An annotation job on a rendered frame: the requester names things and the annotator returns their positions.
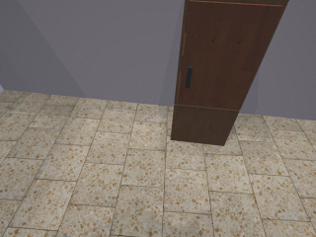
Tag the handle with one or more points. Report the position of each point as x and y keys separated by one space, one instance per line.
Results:
x=189 y=76

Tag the cupboard door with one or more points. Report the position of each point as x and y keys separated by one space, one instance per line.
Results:
x=224 y=43

